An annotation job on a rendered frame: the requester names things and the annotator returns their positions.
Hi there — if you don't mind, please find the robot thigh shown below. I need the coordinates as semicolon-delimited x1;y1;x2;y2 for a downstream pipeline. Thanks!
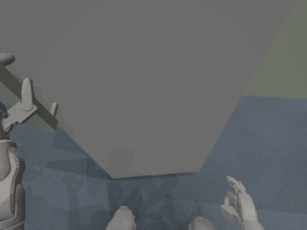
188;218;217;230
106;208;136;230

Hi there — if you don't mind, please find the robot right forearm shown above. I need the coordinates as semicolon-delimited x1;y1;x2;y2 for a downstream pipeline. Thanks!
240;220;265;230

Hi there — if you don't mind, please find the robot left forearm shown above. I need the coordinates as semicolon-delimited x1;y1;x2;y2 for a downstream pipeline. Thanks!
0;139;26;230

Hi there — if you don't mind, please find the robot left thigh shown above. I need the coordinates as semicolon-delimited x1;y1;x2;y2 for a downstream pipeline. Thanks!
106;208;136;230

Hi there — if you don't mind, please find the right robot hand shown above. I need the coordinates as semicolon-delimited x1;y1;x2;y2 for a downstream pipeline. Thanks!
221;175;259;226

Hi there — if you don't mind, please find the robot right thigh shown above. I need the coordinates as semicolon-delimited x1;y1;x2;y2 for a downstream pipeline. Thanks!
188;218;217;230

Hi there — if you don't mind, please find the fridge door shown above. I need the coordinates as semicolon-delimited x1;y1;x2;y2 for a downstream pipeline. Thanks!
0;0;296;178

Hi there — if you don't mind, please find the left robot hand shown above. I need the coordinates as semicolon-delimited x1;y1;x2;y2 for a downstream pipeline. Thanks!
0;53;39;140

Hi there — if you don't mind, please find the handle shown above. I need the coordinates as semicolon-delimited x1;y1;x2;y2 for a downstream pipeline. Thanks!
0;62;59;132

